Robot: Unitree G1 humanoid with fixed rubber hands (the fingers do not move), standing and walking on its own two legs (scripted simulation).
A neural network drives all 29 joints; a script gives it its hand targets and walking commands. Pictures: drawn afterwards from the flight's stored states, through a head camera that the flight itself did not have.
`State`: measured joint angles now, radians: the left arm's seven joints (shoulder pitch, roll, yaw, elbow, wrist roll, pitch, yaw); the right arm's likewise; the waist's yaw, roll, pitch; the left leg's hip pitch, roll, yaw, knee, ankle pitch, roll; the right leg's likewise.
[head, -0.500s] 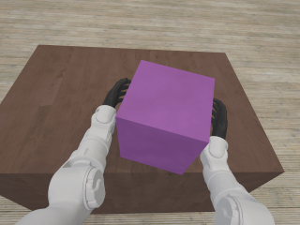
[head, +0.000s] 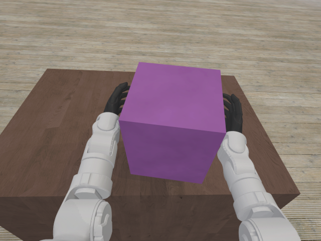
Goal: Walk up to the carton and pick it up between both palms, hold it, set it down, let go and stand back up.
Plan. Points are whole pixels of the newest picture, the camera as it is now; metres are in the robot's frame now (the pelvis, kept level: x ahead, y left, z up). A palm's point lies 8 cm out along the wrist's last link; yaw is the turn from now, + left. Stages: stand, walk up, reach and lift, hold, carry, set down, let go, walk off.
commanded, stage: reach and lift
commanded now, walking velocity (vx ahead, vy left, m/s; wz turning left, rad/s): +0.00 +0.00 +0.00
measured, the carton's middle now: (172, 126) +0.41 -0.03 +0.09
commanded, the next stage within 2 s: hold in 1.36 s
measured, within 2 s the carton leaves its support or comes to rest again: neither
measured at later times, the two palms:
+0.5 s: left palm (99, 113) +0.36 +0.14 +0.17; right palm (230, 121) +0.35 -0.16 +0.16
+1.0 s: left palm (94, 107) +0.36 +0.15 +0.19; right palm (230, 109) +0.36 -0.15 +0.19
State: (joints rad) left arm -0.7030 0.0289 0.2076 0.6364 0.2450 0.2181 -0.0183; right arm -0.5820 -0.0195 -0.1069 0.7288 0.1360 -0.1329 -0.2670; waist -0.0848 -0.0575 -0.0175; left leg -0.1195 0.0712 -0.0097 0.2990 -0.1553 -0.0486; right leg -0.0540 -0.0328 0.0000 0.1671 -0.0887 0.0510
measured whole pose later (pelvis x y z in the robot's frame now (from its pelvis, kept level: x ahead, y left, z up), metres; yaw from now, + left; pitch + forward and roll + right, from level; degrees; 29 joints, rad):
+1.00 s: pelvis -0.01 -0.01 +0.00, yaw +2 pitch -10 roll -1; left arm -0.68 -0.05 0.31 0.23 0.35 0.67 -0.06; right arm -0.71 -0.04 -0.09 0.60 0.17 0.21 -0.21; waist -0.09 -0.06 0.06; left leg 0.02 0.06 -0.04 0.32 -0.17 -0.05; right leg 0.07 -0.04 -0.03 0.25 -0.14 0.05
